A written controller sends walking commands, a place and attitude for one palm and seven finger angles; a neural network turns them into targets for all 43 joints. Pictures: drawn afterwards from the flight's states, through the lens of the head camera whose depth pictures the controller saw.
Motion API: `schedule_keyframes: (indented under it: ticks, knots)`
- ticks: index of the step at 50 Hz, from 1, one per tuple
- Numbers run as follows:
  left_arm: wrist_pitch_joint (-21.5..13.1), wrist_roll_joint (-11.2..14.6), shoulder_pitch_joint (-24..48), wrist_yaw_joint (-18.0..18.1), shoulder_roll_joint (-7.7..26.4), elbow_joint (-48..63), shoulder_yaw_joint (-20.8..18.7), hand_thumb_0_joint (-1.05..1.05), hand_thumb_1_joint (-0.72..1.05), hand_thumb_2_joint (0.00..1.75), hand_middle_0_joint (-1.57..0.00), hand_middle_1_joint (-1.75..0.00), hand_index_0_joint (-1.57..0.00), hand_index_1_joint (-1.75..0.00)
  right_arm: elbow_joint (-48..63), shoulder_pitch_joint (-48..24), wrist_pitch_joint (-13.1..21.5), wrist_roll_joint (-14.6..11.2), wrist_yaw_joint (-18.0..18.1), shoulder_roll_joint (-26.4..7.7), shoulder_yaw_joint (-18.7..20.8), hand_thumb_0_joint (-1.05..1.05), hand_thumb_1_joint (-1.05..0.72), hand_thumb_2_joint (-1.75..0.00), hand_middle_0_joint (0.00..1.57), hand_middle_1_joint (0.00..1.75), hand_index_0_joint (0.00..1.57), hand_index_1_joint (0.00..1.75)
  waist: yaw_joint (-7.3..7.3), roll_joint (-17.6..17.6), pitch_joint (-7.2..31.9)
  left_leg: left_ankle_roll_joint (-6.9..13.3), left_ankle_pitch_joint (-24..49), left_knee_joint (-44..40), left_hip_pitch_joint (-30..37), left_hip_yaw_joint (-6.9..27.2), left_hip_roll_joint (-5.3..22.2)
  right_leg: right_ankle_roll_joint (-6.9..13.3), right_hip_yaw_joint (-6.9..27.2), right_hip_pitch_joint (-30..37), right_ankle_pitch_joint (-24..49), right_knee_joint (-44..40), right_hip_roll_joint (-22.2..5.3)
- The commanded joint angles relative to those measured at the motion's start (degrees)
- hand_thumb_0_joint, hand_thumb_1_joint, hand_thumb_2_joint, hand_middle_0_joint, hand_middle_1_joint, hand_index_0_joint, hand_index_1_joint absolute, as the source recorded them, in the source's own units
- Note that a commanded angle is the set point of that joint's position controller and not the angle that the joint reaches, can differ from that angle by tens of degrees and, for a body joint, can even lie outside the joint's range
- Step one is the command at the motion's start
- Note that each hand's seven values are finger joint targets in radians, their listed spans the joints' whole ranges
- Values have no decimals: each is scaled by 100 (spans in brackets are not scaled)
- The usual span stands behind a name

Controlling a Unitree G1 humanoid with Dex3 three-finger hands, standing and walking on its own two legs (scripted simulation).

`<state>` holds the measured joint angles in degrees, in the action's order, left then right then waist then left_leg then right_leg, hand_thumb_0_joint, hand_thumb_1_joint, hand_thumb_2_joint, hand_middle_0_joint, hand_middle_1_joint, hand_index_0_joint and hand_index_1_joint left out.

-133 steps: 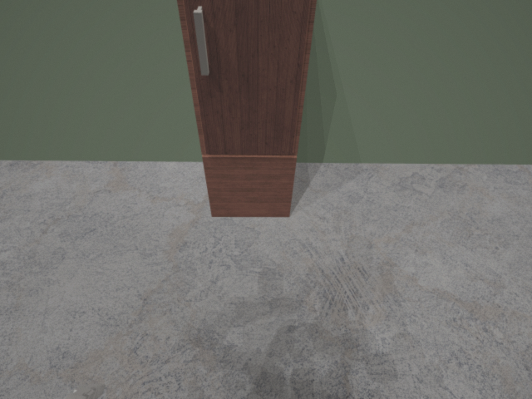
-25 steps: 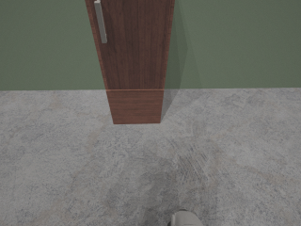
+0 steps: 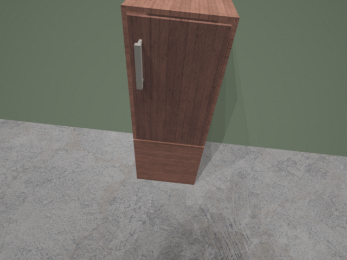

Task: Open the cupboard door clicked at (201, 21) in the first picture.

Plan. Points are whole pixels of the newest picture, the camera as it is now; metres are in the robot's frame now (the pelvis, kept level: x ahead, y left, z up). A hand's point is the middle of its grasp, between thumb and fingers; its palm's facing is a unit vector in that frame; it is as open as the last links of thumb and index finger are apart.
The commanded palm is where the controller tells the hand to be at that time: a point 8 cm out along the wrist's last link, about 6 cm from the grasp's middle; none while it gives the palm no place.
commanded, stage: take the last steps up to it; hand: left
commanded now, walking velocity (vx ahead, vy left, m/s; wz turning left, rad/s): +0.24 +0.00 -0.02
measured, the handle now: (140, 65) +0.72 +0.19 +0.09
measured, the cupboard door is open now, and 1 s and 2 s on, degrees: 0 0 0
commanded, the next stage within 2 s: come to a stop and stand still in 0.26 s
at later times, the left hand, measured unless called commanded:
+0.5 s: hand (121, 238) +0.22 +0.16 -0.17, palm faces -0.01 -0.97 -0.24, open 7.3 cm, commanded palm none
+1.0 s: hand (90, 256) +0.17 +0.23 -0.17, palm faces +0.09 -0.97 -0.22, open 7.3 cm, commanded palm none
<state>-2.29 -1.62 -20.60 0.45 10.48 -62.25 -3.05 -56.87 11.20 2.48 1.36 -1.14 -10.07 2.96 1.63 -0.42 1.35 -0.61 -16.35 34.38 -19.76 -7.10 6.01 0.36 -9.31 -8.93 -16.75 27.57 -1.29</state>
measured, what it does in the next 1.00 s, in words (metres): walks ahead: right foot, then left foot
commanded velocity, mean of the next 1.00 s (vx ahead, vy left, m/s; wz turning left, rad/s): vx -0.02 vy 0.04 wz -0.01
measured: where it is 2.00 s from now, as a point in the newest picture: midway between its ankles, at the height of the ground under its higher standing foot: outside the picture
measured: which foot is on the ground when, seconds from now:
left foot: down 0.00-0.46, up 0.48-0.82, down 0.84-1.00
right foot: down 0.00-0.02, up 0.04-0.42, down 0.44-0.84, up 0.86-1.00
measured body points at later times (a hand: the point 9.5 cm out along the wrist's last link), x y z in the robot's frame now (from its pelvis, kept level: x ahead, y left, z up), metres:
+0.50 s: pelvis +0.16 -0.02 -0.01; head +0.18 -0.04 +0.44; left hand +0.22 +0.21 -0.15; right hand +0.06 -0.22 -0.17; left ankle +0.07 +0.10 -0.72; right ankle +0.21 -0.12 -0.73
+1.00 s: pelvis +0.13 +0.03 +0.01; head +0.15 +0.05 +0.45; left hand +0.16 +0.28 -0.16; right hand +0.21 -0.20 -0.13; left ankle +0.15 +0.14 -0.73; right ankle +0.13 -0.10 -0.69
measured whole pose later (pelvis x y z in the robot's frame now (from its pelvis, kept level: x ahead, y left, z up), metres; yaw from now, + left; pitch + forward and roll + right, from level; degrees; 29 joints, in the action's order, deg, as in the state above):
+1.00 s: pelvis +0.13 +0.03 +0.01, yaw +1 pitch +0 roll +0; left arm 3.1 -1.4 -13.1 1.5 12.8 -58.3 -4.0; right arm -56.9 11.2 -1.0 1.4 1.3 -8.4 1.1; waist 1.4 -3.5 -1.6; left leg 1.2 -13.4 27.2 -13.8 -3.7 0.3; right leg -1.0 0.1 -24.3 -22.0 52.3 -2.1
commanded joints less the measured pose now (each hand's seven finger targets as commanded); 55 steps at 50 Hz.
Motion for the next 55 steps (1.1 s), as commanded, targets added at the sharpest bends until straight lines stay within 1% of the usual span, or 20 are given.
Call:
schedule_keyframes:
  ticks: [1, 3, 5, 10, 17, 20, 21, 22, 23, 24, 28, 32, 40, 41, 42, 43, 45, 48, 52, 55]
  knots:
    - [-57, 63, 185, -86, 129, 584, -22, 0, 90, 90, -20, -30, -20, -30, -330, 2049, 66, 78, 161, -1199, 243, 0, -90, -90, 20, 30, 20, 30, -772, 1948, -485, 968, -1013, -2338, 2352, 2797, 1840, 40, -66, -2922, -1490, 2351, 81]
    - [-37, -21, 581, -63, 351, 628, -69, 0, 90, 90, -20, -30, -20, -30, -310, 1723, 60, 30, 227, -901, 132, 0, -90, -90, 20, 30, 20, 30, -666, 1128, -763, 1202, -1156, -2502, 1679, 2889, 1842, 145, 667, -3280, -1158, 3871, -315]
    - [-19, -33, 297, -131, 216, 430, -70, 0, 90, 90, -20, -30, -20, -30, -176, 1108, 149, -6, 252, -580, 22, 0, -90, -90, 20, 30, 20, 30, -323, 592, -749, 976, -240, -2513, 1365, 1834, 1420, 46, 783, -3009, -355, 3845, -567]
    - [119, -14, 32, -109, 6, 257, -27, 0, 90, 90, -20, -30, -20, -30, -336, 1167, 240, -43, 300, -429, -11, 0, -90, -90, 20, 30, 20, 30, -155, 553, -371, 1007, 1947, -2314, 1526, 744, 1005, -140, 610, -2486, 187, 3084, -577]
    - [108, 19, 815, -90, -18, 444, 4, 0, 90, 90, -20, -30, -20, -30, -698, 1493, 101, 14, 291, -457, 41, 0, -90, -90, 20, 30, 20, 30, -343, 826, -710, 1002, 2009, -1948, 1372, 573, 1017, -33, 279, -1729, 146, 1298, -359]
    - [73, 16, 294, -41, 14, 265, -3, 0, 90, 90, -20, -30, -20, -30, -756, 1300, 22, -9, 326, -392, -11, 0, -90, -90, 20, 30, 20, 30, -14, 584, -633, 683, 1915, -1159, 863, 326, 731, 0, 183, -447, 876, 253, -178]
    - [1, 11, -142, 14, 265, 118, -30, 0, 90, 90, -20, -30, -20, -30, -781, 1350, 38, -55, 323, -242, -54, 0, -90, -90, 20, 30, 20, 30, 168, 72, -250, 407, 1654, -501, 641, 168, 437, 25, 587, 438, 1985, -187, -468]
    - [-68, 16, -428, 108, 717, 18, -74, 0, 90, 90, -20, -30, -20, -30, -747, 1529, 41, -118, 293, 1, -101, 0, -90, -90, 20, 30, 20, 30, 159, -785, 250, 96, 161, 247, -70, -37, -5, 318, 1781, 1333, 3905, -279, -1582]
    - [-47, 60, -490, 127, 1079, 25, -101, 0, 90, 90, -20, -30, -20, -30, -735, 1778, -18, -145, 321, -40, -64, 0, -90, -90, 20, 30, 20, 30, 11, -867, 486, -38, -1582, 945, 88, 69, -310, 835, 1998, 1250, 5573, -362, -2281]
    - [-47, 80, -312, 165, 1079, 70, -123, 0, 90, 90, -20, -30, -20, -30, -707, 1643, -140, -177, 350, 12, -56, 0, -90, -90, 20, 30, 20, 30, 44, -1273, 714, -64, -2036, 1561, 102, 332, -242, 1105, 2096, 1019, 6293, -293, -2350]
    - [146, 35, 406, 308, 814, 331, -143, 0, 90, 90, -20, -30, -20, -30, -619, 1053, -384, -132, 330, 14, 18, 0, -90, -90, 20, 30, 20, 30, 2, -456, 210, -109, -1555, 2512, -341, 699, -249, 1194, 1563, 247, 5156, -418, -2141]
    - [238, -9, 863, 309, 838, 613, -209, 0, 90, 90, -20, -30, -20, -30, -385, 940, -570, -66, 226, -22, 118, 0, -90, -90, 20, 30, 20, 30, -147, -684, 37, -211, -1024, 2618, -259, 658, -332, 1027, 1202, -568, 3545, -797, -1922]
    - [385, -2, 1079, 188, 934, 858, -244, 0, 90, 90, -20, -30, -20, -30, -86, 1019, -361, -52, 186, -191, 73, 0, -90, -90, 20, 30, 20, 30, -305, -850, 90, -118, 215, -604, 1171, 200, -463, 515, 1156, -1169, 590, -488, -1350]
    - [421, 43, 1011, 160, 715, 899, -186, 0, 90, 90, -20, -30, -20, -30, -64, 1081, -307, -43, 188, -415, 84, 0, -90, -90, 20, 30, 20, 30, -347, -98, 10, -42, 222, -1231, 1349, 621, -168, 287, 935, -1479, -26, 59, -989]
    - [464, 77, 897, 124, 370, 982, -131, 0, 90, 90, -20, -30, -20, -30, 99, 906, -274, 6, 189, -829, 154, 0, -90, -90, 20, 30, 20, 30, -279, 1440, -265, 269, 81, -2056, 745, 2006, 902, -65, 467, -1804, -880, 986, -334]
    - [466, 72, 961, 120, 321, 1053, -126, 0, 90, 90, -20, -30, -20, -30, 353, 455, -313, 54, 213, -1110, 148, 0, -90, -90, 20, 30, 20, 30, -218, 1721, -578, 752, -243, -2500, -315, 2600, 1396, -109, 618, -1606, -1228, 1812, -89]
    - [549, 5, 819, 108, 456, 834, -185, 0, 90, 90, -20, -30, -20, -30, 418, -158, -297, 60, 304, -893, 73, 0, -90, -90, 20, 30, 20, 30, -20, 1444, -700, 717, -670, -2602, -528, 2059, 961, -53, 1155, -1519, -776, 2836, -78]
    - [459, 16, 341, 67, 438, 559, -122, 0, 90, 90, -20, -30, -20, -30, 373, -193, -224, -4, 335, -694, -13, 0, -90, -90, 20, 30, 20, 30, 57, 942, -321, 780, 545, -2187, 400, 1363, 602, -133, 1036, -1596, -528, 2865, -103]
    - [363, 54, 512, 99, 297, 501, 55, 0, 90, 90, -20, -30, -20, -30, 53, 317, -196, -34, 355, -656, 27, 0, -90, -90, 20, 30, 20, 30, -236, 752, -5, 1024, 2191, -1803, 1607, 1415, 794, -204, 820, -1303, -858, 1253, -198]
    - [254, 87, 5, 140, 278, 217, 120, 0, 90, 90, -20, -30, -20, -30, -148, 393, -170, -96, 333, -705, 11, 0, -90, -90, 20, 30, 20, 30, -62, 543, 238, 737, 2678, -1279, 1602, 1175, 566, -184, 793, -302, 432, -588, -190]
